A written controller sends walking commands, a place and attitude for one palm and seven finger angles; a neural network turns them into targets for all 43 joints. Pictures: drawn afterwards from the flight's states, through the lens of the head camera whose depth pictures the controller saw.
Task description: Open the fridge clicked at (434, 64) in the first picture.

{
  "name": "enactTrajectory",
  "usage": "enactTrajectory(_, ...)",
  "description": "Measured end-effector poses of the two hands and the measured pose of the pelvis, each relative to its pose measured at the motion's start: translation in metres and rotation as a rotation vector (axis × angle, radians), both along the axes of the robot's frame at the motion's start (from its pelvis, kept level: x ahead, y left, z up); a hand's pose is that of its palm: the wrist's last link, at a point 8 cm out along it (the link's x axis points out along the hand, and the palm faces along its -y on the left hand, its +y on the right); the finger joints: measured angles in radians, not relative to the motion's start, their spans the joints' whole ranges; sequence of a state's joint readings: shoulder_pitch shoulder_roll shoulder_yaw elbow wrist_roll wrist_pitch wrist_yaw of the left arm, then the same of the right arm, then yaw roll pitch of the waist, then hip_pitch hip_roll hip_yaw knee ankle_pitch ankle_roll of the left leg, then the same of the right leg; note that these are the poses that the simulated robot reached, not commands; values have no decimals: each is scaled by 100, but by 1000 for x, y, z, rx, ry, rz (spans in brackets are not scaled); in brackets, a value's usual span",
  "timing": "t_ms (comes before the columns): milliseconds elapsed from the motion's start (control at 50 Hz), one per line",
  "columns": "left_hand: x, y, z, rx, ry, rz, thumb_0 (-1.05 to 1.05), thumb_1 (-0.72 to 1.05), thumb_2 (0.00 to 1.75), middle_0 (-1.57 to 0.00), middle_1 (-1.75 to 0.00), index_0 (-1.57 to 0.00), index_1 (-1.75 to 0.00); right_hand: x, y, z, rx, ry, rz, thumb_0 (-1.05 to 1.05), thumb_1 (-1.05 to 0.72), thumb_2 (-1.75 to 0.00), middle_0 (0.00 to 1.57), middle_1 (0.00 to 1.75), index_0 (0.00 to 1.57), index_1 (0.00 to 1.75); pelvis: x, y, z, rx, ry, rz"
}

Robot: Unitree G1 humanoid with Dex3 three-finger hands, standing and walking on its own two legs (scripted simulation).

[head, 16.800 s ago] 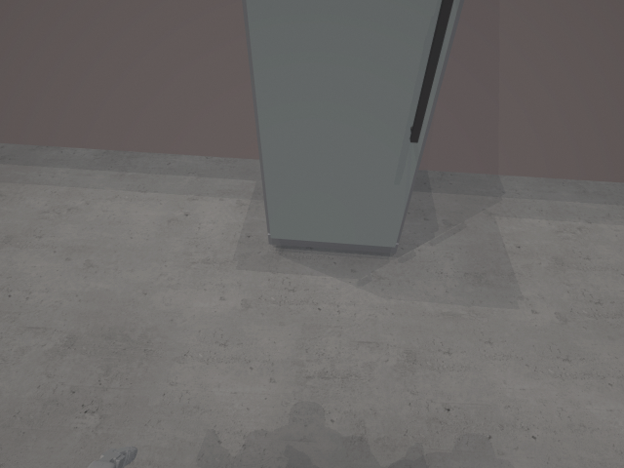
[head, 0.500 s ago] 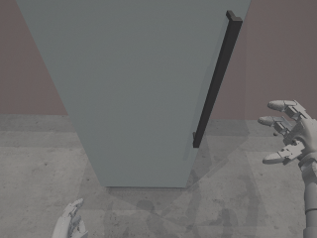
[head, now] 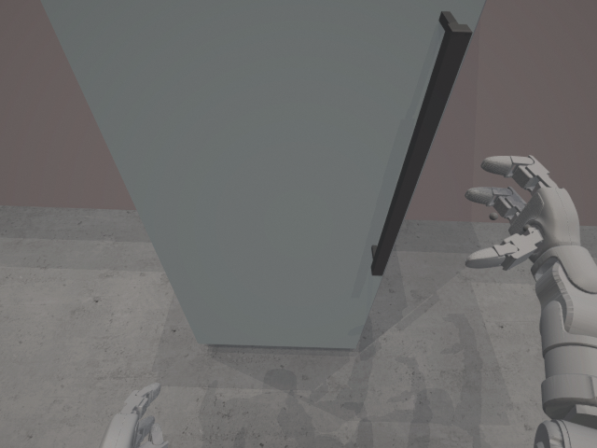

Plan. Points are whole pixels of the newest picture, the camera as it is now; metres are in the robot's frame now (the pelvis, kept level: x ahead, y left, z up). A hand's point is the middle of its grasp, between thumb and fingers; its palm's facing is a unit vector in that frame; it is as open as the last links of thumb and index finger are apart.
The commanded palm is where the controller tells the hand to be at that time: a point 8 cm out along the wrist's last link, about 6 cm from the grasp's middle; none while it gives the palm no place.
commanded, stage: move the hooked fingers beside the handle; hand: right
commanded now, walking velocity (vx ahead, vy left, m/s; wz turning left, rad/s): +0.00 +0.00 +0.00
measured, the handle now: (402, 178) +0.50 -0.12 +0.10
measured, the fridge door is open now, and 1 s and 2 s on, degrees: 0 0 0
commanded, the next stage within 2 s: feel for the door with the fingertips in 1.30 s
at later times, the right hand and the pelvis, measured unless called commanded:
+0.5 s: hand (460, 189) +0.45 -0.18 +0.13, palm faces -0.04 +1.00 -0.01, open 14.0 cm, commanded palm +0.43 -0.23 +0.13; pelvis -0.01 +0.00 -0.01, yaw +1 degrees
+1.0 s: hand (472, 191) +0.43 -0.19 +0.14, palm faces -0.05 +1.00 +0.01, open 14.0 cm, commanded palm +0.41 -0.24 +0.13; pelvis +0.00 +0.00 -0.01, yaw +1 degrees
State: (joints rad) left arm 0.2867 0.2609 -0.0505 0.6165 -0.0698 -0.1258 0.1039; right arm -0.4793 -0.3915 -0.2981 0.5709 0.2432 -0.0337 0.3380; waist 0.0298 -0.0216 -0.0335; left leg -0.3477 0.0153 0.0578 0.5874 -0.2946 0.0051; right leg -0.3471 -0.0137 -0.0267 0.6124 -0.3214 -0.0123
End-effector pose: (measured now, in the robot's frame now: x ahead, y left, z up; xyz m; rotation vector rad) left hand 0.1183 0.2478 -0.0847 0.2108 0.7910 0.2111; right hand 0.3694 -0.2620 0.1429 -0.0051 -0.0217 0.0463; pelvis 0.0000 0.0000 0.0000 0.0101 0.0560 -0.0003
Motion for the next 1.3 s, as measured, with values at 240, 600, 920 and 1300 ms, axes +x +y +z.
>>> enactTrajectory(240,-39,12,-13,7,128,49,1,91,90,-20,-30,-21,-30,27,13,-5,-7,32,9,-2,50,-30,30,120,30,120,-3,1,-2,1,24,5)
enactTrajectory(600,-89,19,-22,5,271,123,1,91,90,-20,-30,-21,-30,67,27,-5,10,-1,4,-2,50,-30,30,120,30,120,-5,2,-6,1,76,28)
enactTrajectory(920,-63,11,-17,-10,204,91,1,91,90,-20,-30,-21,-30,42,18,-12,1,-17,-15,-2,50,-30,30,120,30,120,-3,-1,-5,5,56,26)
enactTrajectory(1300,-59,4,-19,0,192,53,1,91,90,-20,-30,-21,-30,49,25,-14,18,2,4,-2,51,-30,30,120,30,120,-13,-5,-9,7,64,11)
